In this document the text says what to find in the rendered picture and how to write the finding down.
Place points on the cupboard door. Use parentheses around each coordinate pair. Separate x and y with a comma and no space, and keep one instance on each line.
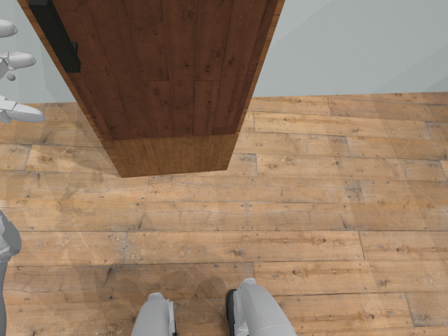
(165,68)

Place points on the robot right shin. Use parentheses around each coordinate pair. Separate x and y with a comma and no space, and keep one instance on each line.
(242,330)

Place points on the left robot upper arm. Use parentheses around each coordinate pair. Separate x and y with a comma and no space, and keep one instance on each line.
(10,245)

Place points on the robot left hand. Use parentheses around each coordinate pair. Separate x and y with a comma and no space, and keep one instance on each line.
(11,110)

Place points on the robot left thigh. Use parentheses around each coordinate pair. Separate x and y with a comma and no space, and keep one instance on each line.
(156,318)

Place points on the handle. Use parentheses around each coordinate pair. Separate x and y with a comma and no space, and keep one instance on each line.
(48,19)

